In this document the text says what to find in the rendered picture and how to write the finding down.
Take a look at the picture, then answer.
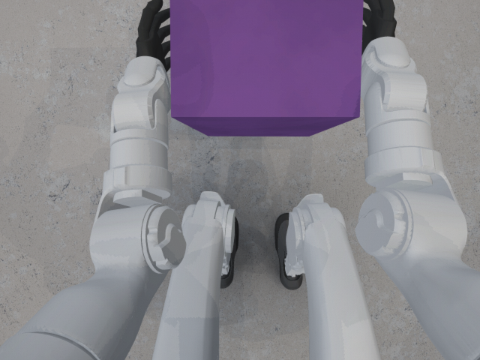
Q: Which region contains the right robot hand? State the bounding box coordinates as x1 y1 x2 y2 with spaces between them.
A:
361 0 397 56

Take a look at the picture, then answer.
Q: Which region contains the right robot forearm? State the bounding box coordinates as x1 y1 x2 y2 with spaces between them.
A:
361 37 467 227

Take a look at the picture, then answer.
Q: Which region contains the robot right upper arm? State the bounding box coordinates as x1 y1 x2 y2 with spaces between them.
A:
355 187 480 360

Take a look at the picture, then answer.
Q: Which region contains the left robot forearm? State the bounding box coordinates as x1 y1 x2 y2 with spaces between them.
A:
89 56 173 264

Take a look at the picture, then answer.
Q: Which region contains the right robot thigh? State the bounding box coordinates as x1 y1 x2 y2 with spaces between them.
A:
288 202 381 360

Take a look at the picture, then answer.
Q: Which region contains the left robot hand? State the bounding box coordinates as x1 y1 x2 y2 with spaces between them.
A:
136 0 170 72

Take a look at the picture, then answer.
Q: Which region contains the robot left upper arm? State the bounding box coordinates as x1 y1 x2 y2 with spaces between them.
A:
0 203 186 360

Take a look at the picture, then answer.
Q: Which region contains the carton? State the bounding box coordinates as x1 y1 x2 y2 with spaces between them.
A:
170 0 364 137

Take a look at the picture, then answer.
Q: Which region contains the robot right foot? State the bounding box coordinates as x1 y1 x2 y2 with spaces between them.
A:
274 213 302 290

